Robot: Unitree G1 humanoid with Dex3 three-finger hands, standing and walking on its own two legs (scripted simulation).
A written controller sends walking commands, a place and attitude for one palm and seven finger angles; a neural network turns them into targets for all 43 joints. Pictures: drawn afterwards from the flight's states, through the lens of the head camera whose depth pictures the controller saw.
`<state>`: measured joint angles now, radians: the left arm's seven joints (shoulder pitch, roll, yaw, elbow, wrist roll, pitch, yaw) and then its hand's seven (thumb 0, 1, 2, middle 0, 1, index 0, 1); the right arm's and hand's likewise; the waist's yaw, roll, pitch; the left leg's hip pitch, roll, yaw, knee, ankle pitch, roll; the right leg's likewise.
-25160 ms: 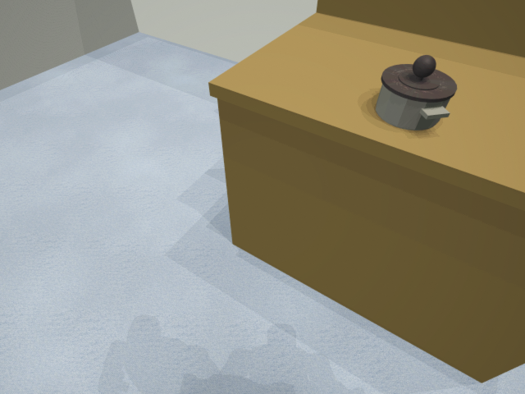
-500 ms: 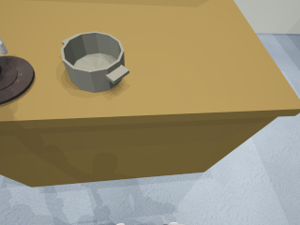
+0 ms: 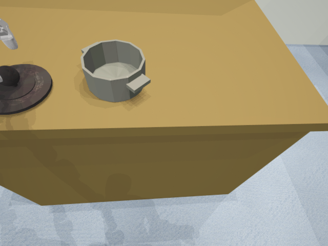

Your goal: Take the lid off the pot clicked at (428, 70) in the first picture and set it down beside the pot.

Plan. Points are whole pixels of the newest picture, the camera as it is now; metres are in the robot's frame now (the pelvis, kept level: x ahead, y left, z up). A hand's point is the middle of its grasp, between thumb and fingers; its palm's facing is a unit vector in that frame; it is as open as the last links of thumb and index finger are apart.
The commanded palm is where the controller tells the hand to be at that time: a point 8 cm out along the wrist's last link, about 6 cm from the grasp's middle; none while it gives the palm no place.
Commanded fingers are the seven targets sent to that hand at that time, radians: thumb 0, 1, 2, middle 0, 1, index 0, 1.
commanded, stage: raise the empty hand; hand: left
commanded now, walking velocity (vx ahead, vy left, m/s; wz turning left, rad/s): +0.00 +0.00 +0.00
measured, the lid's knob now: (7, 76) +0.49 +0.35 +0.12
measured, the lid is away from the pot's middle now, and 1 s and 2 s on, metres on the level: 0.24 0.24 0.24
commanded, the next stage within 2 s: draw the hand back to the body in 0.98 s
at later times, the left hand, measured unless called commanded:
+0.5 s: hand out of the picture +0.48 +0.35 +0.24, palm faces -0.29 -0.15 -0.94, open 11.0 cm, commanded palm +0.51 +0.34 +0.30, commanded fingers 0.00 -0.09 0.82 -0.43 -0.71 -0.43 -0.71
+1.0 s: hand out of the picture +0.48 +0.34 +0.28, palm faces -0.24 -0.15 -0.96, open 11.0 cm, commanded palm +0.52 +0.34 +0.34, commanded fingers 0.00 -0.09 0.82 -0.43 -0.71 -0.43 -0.71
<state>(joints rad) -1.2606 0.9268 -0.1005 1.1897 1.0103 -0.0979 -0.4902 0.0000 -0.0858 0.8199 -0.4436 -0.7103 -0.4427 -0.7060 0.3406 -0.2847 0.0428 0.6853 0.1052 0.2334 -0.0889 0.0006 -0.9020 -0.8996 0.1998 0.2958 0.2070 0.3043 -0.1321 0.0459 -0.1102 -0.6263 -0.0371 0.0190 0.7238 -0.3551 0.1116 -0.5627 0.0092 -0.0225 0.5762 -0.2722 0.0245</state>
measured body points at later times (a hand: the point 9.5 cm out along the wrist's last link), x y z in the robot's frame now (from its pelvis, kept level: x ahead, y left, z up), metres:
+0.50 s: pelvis +0.01 +0.00 +0.01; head +0.08 +0.02 +0.45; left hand +0.49 +0.35 +0.29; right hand +0.00 -0.28 -0.11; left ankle -0.01 +0.04 -0.72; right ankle +0.00 -0.16 -0.72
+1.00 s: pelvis +0.02 -0.02 +0.01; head +0.09 -0.01 +0.46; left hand +0.49 +0.34 +0.33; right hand +0.04 -0.29 -0.11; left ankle -0.01 +0.04 -0.72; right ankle +0.00 -0.16 -0.72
